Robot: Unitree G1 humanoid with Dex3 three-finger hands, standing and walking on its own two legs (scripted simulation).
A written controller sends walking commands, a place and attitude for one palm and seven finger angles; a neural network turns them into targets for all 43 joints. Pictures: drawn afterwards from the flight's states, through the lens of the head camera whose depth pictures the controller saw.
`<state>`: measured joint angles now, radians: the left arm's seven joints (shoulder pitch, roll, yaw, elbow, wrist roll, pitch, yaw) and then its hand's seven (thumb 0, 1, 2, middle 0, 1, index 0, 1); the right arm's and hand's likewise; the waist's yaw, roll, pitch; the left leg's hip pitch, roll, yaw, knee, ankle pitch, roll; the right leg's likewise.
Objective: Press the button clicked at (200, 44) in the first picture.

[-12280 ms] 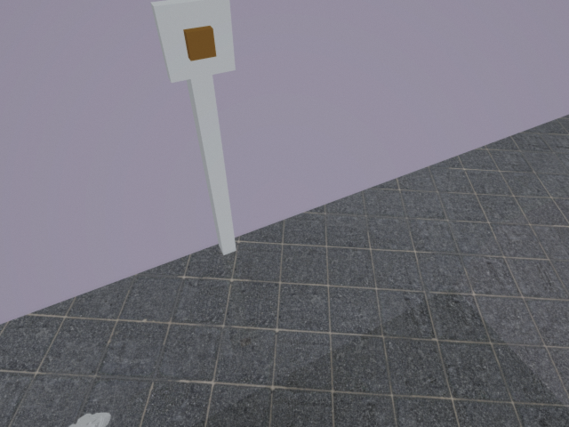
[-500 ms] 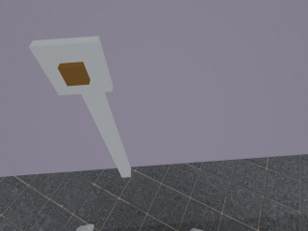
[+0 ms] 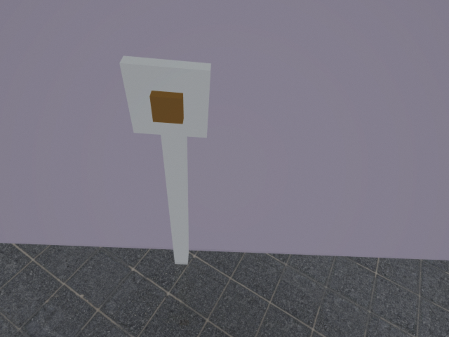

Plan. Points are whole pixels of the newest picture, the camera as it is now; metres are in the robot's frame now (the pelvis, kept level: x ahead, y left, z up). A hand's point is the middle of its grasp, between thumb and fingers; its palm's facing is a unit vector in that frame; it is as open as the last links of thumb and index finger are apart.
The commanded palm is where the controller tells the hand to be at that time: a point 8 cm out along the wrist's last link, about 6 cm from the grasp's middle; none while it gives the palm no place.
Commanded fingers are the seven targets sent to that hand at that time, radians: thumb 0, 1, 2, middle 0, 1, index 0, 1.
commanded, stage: come to a stop and stand still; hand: left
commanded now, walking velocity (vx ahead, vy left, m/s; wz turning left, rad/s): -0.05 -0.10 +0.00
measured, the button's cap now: (167, 106) +0.52 +0.17 +0.13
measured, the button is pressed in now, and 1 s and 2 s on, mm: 0 0 0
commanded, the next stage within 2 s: look again from close up in 0.74 s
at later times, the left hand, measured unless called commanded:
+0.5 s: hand out of the picture +0.00 +0.12 -0.18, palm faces +0.01 -0.98 -0.22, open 7.2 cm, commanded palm none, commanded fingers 0.00 0.90 0.90 -0.20 -0.30 -0.20 -0.30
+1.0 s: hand out of the picture -0.02 +0.11 -0.19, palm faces +0.02 -0.99 -0.16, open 7.4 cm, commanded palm none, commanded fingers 0.00 0.90 0.90 -0.20 -0.30 -0.20 -0.30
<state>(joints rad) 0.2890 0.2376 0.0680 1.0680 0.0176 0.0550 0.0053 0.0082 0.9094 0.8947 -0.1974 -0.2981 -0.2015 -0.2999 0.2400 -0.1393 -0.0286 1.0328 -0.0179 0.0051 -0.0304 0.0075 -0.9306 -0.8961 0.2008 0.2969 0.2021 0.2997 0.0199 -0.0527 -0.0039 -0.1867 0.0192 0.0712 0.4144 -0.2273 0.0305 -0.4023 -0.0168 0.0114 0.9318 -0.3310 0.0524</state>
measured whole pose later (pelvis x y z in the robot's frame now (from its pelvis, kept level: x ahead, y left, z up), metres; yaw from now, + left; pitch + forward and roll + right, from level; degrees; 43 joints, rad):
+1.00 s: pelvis -0.01 -0.04 -0.01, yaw -1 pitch -1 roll -1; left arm 0.34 0.09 0.00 1.11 0.02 -0.03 0.05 0.01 0.90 0.89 -0.20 -0.30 -0.21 -0.30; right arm 0.27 -0.17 -0.03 1.06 -0.01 -0.01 -0.03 0.02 -0.93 -0.90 0.20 0.30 0.20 0.30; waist -0.01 0.03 0.02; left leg -0.25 0.06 0.04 0.57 -0.32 -0.01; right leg -0.19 0.02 -0.08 0.52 -0.32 -0.02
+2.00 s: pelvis -0.04 -0.06 -0.08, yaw +2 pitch +10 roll -1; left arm 0.53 0.19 0.19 -0.06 -0.27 -0.46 -0.22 0.02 0.90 0.90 -0.71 -0.85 -0.71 -0.86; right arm 0.14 -0.25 -0.03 0.50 0.02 -0.23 -0.05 0.01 -0.91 -0.90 0.20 0.30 0.20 0.30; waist 0.06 0.00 -0.13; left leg -0.78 0.06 -0.05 1.09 -0.48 -0.04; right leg -0.70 -0.01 -0.16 1.06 -0.54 -0.06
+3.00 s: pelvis -0.01 -0.02 -0.02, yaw +1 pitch +1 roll -1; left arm 0.25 0.28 0.25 -0.20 -0.29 0.02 -0.21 0.02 0.90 0.90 -1.30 -1.50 -1.31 -1.50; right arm 0.23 -0.23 0.08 0.60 0.05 -0.25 -0.07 0.02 -0.90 -0.90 0.20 0.30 0.20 0.30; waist 0.05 0.04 -0.07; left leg -0.34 0.02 0.02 0.68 -0.35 0.01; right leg -0.27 -0.03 -0.10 0.62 -0.37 0.00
